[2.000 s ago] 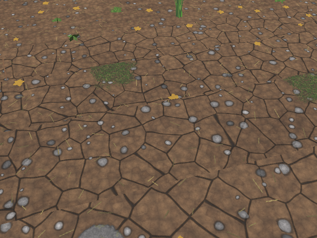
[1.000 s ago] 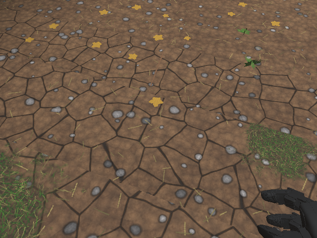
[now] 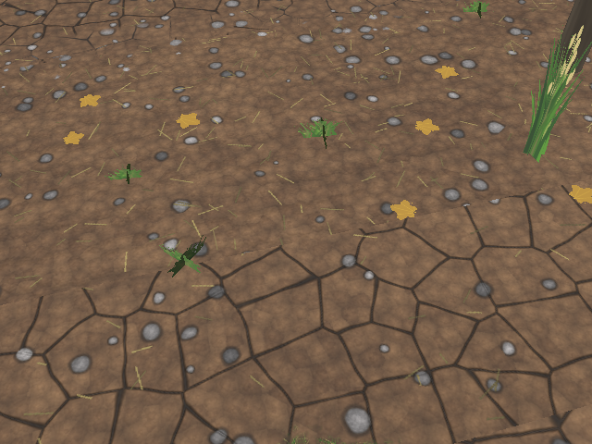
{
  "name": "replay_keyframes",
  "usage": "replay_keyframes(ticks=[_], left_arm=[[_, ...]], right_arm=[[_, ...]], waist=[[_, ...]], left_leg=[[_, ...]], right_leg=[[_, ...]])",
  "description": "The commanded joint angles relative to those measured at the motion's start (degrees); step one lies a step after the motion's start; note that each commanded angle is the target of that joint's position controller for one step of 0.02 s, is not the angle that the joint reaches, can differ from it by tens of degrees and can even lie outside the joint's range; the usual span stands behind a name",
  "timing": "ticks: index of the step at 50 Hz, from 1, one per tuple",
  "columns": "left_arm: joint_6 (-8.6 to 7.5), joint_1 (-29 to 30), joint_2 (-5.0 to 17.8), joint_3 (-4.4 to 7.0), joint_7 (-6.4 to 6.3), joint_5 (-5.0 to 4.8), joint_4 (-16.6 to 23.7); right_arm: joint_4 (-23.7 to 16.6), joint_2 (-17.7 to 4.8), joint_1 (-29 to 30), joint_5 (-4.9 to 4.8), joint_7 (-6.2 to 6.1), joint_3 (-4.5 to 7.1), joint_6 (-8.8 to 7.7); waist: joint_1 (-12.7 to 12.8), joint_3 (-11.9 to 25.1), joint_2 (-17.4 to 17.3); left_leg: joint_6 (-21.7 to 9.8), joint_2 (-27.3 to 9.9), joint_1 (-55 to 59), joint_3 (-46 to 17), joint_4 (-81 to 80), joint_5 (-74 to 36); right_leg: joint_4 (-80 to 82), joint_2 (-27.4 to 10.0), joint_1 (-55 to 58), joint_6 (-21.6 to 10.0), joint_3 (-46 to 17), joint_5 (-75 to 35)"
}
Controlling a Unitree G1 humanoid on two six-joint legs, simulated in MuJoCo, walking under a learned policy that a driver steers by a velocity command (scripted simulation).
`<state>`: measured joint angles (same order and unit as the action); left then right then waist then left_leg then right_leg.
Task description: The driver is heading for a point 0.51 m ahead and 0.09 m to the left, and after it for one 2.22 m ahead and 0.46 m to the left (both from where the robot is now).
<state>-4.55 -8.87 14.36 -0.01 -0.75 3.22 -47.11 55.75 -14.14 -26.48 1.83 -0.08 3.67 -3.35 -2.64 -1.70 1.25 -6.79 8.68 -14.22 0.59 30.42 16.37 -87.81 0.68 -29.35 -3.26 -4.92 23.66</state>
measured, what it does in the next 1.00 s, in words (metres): goes down, turning left: right foot, then left foot 0.16 m lower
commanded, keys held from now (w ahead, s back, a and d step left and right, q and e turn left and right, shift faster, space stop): w+q+shift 0.30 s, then q+shift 0.14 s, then shift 0.22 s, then e+shift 0.34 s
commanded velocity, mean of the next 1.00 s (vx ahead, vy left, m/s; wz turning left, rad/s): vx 0.53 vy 0.00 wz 0.38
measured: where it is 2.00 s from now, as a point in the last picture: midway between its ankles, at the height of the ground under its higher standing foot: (243, 367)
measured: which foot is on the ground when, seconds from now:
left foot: down 0.00-0.22, up 0.24-0.60, down 0.62-0.94, up 0.96-1.00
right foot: up 0.00-0.20, down 0.22-0.58, up 0.60-0.94, down 0.96-1.00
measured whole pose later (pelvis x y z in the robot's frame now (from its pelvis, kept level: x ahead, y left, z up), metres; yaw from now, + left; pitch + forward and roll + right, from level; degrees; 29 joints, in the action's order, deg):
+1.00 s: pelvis +0.74 +0.11 -0.18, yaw +21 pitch -1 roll +3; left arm -0.4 -13.3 12.4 2.9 0.9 0.9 -45.1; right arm 49.8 -13.9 -9.7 0.9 -1.2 2.7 1.3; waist 1.0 -5.6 -0.4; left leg -2.6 3.0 -19.3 8.0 55.9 31.4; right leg -40.2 1.5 -26.9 -8.0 0.3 12.7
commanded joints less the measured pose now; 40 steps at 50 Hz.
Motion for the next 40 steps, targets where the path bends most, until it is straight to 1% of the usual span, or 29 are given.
replay_keyframes(ticks=[1,3,5,7,8,10,11,12,13,14,15,16,17,20,21,22,23,25,27,29,30,31,32,33,35,36,37,38,40], left_arm=[[0.71,7.44,5.94,0.08,1.95,0.51,9.7],[0.12,9.28,3.69,-1.08,2.24,-0.17,10.81],[-0.24,12.61,4.57,-0.9,1.86,-1.4,11.54],[-0.13,13.87,3.97,-0.95,1.82,-1.48,12.43],[-0.39,5.67,4.3,0.04,1.63,-1.62,9.74],[-0.53,-20.56,10.31,3.32,0.63,-0.81,2.97],[-0.83,-29.92,14.02,4.87,0.04,-0.32,0.14],[-1.48,-26.24,13.98,4.84,0.59,-0.28,1.62],[-1.76,-16.75,11.1,4.25,1.36,-0.72,3.74],[-2.31,-10.65,6.79,4.13,1.43,-1.48,4.79],[-2.75,-7.63,3.49,3.6,1.72,-1.68,4.89],[-4.06,-7.27,5.5,3.95,1.69,-1.81,3.88],[-4.92,-9.69,5.14,3.76,1.47,-3.0,1.94],[-4.64,-9.4,8.56,5.19,0.34,-3.28,-1.49],[-5.47,-10.18,3.85,4.11,0.06,-2.88,-2.35],[-6.04,-10.49,2.56,3.89,-0.06,-2.72,-2.79],[-5.85,-9.36,1.9,3.49,-0.27,-3.12,-3.14],[-4.44,-9.12,4.23,3.54,-1.31,-2.86,-2.19],[-3.01,-12.61,6.28,3.78,-1.46,-3.08,-2.27],[-0.92,-17.4,8.14,3.93,-2.0,-2.95,-3.61],[0.91,-15.1,8.58,4.49,-2.24,-3.51,-4.24],[2.01,-16.64,7.89,4.44,-2.26,-3.07,-3.62],[1.93,-26.94,3.6,2.58,-1.95,-4.48,-0.8],[1.1,-21.79,6.7,2.3,-2.39,-2.83,0.64],[2.21,-19.87,6.98,2.38,-1.85,-1.28,-1.16],[3.32,-23.06,6.27,2.42,-1.2,-1.04,-3.0],[4.18,-20.57,7.23,2.88,-1.19,-0.73,-4.23],[4.31,-19.68,5.33,2.57,-0.95,-1.91,-2.75],[3.56,-16.77,2.52,2.07,-0.28,-2.96,-1.24]], right_arm=[[-2.19,-6.0,-1.88,-0.57,-0.82,0.08,-2.3],[-3.35,-7.0,0.16,-1.28,-0.58,0.56,-2.51],[-4.67,-9.52,0.45,-3.07,0.79,1.64,-2.79],[-3.97,-9.14,-1.85,-3.37,1.31,1.76,-2.11],[-4.14,-8.25,-0.37,-2.65,1.43,1.4,-1.91],[-7.7,-14.07,9.39,-2.17,1.22,2.93,-1.85],[-8.84,-10.23,11.68,-1.67,1.39,2.69,-2.26],[-10.11,-1.7,5.1,-2.05,0.26,1.06,-2.26],[-10.06,-0.84,-3.67,-3.08,-0.83,0.32,-1.29],[-8.49,-3.97,-0.53,-0.68,-0.88,0.8,0.57],[-8.96,-5.59,4.14,0.36,0.16,1.7,2.02],[-10.81,-5.16,6.3,0.79,0.88,2.06,3.25],[-11.73,-6.36,10.49,0.98,1.3,2.18,3.79],[-15.13,-3.45,13.44,2.43,3.28,1.18,4.96],[-15.95,-5.52,16.53,0.74,3.35,2.0,4.06],[-16.5,-4.06,17.61,0.21,3.82,1.24,3.2],[-15.02,-0.16,16.6,-0.3,5.01,-0.08,2.73],[-13.23,0.42,14.37,-0.67,6.06,-0.75,3.43],[-11.9,-2.77,15.08,1.07,4.6,-0.68,4.38],[-7.49,-6.6,6.59,2.06,2.15,0.19,4.32],[-5.11,-9.03,1.78,2.51,1.07,1.24,3.75],[-3.42,-15.04,-3.08,2.01,1.06,2.36,3.15],[-4.36,-19.06,-5.43,0.55,0.82,2.81,2.22],[-6.76,-16.39,-5.7,-1.28,0.36,2.43,1.37],[-9.91,-10.99,12.14,-0.77,-1.69,0.75,1.37],[-10.56,-6.88,18.63,-0.52,-2.21,-0.92,0.82],[-9.02,-4.44,15.03,-0.06,-1.65,-2.1,-0.2],[-7.64,-5.18,14.39,0.36,-1.23,-2.0,-0.67],[-6.3,-6.03,15.63,-1.01,-0.81,-1.19,-1.34]], waist=[[4.55,-7.17,-0.41],[4.83,-5.52,-6.17],[3.05,-3.74,-3.31],[1.87,-3.02,-1.84],[5.02,2.47,-1.95],[20.95,13.29,-3.26],[24.06,14.66,3.58],[15.62,15.42,13.58],[6.01,13.75,14.93],[5.14,5.46,6.7],[4.31,-2.9,-1.59],[2.59,-6.81,2.54],[2.75,-9.09,-2.74],[1.2,-6.98,5.64],[1.04,-6.72,3.56],[-0.02,-4.61,-0.01],[-0.59,-1.74,-1.17],[-2.12,0.28,-2.22],[-1.32,-1.76,-3.56],[-3.92,-0.58,-2.88],[-8.39,-2.21,-6.83],[-7.4,0.65,-8.07],[-1.57,11.87,-10.45],[-6.25,18.02,-3.29],[2.73,11.87,4.78],[7.39,9.65,5.9],[4.74,5.8,6.15],[6.0,5.83,2.9],[5.86,7.49,-3.75]], left_leg=[[-11.67,-18.6,-6.88,-29.99,-20.53,-12.7],[-9.5,-14.31,-14.08,-23.57,-21.21,-23.58],[-7.15,-11.76,-14.57,-20.94,-22.72,-29.62],[-5.09,-11.08,-10.24,-19.6,-22.11,-31.55],[-3.4,-10.28,-10.22,-17.22,-14.05,-42.7],[-0.37,-7.96,-14.67,-15.26,17.04,-52.95],[-0.19,-3.86,-18.18,-12.86,39.75,-26.87],[-0.43,-2.5,-23.89,-10.96,56.57,10.41],[-0.06,-6.25,-31.52,-8.12,57.26,9.64],[0.12,-9.32,-34.63,-6.8,54.67,5.91],[0.42,-11.71,-32.45,-7.25,50.65,3.42],[1.39,-12.19,-33.87,-6.63,49.23,5.04],[1.87,-14.57,-32.33,-7.43,40.05,3.85],[1.68,-12.82,-26.11,-0.26,32.06,-9.82],[1.32,-12.74,-28.35,-1.34,23.01,-20.76],[1.72,-9.98,-16.12,2.92,12.33,-39.28],[1.45,-7.82,-1.72,5.49,7.83,-53.93],[2.08,-5.47,10.71,8.09,7.48,-62.29],[2.97,-4.59,11.19,9.02,2.5,-56.12],[1.21,-7.39,15.26,3.08,-11.19,-53.52],[-4.66,-13.23,18.49,-4.97,-24.31,-59.94],[-4.2,-18.57,29.44,-4.56,-8.58,-88.83],[-9.96,-33.82,51.29,-16.04,11.6,-113.21],[-10.85,-34.55,50.14,-21.06,6.27,-96.02],[-15.58,-33.89,25.38,-21.93,-5.3,-56.77],[-15.59,-32.97,13.11,-17.55,-8.86,-53.12],[-14.47,-29.7,2.73,-12.79,-9.96,-63.29],[-12.23,-27.77,0.67,-8.65,-9.82,-66.76],[-7.77,-22.32,1.1,-1.64,-8.61,-64.1]], right_leg=[[26.47,-6.13,-9.64,5.4,0.42,-6.29],[37.1,-4.93,2.99,5.12,2.99,-19.38],[44.54,-1.78,11.95,4.64,5.38,-28.31],[48.29,-0.51,16.48,3.96,5.75,-30.79],[43.26,1.66,27.46,2.32,6.8,-38.24],[42.71,0.78,49.61,0.73,3.24,-22.76],[49.77,-5.27,53.31,-1.3,-1.16,-12.44],[52.31,-22.07,52.13,-3.91,-18.64,-16.91],[62.14,-27.18,48.45,-8.12,-34.82,-17.37],[67.22,-26.45,37.55,-11.65,-36.64,-2.68],[69.69,-23.28,26.16,-11.49,-29.65,0.35],[66.99,-23.95,22.29,-12.32,-24.49,-17.94],[67.05,-20.39,19.85,-8.01,-14.56,-26.92],[65.91,-17.06,19.36,-5.75,1.2,-43.52],[62.87,-12.68,20.33,-2.11,6.29,-31.06],[59.61,-8.0,12.06,0.33,12.89,-17.51],[58.02,-5.06,4.02,1.7,17.01,-7.06],[52.09,-5.84,-1.8,1.62,17.88,-1.93],[39.93,-7.95,3.22,1.45,16.48,-9.16],[18.17,-8.25,11.36,1.54,13.53,-18.31],[-5.43,-2.78,9.04,2.61,15.56,6.58],[-20.94,1.54,-2.37,1.26,14.92,29.91],[-21.68,-0.94,-21.85,1.19,4.53,29.15],[-13.64,-3.55,-24.98,-0.4,-0.82,16.41],[2.67,-6.02,-17.84,3.12,0.66,0.98],[11.96,-6.74,-7.86,4.83,-1.0,-0.57],[17.67,-5.92,1.52,5.22,-0.24,-1.73],[24.06,-5.85,4.42,4.61,0.37,-4.94],[36.43,-5.73,8.65,1.97,3.84,-12.78]])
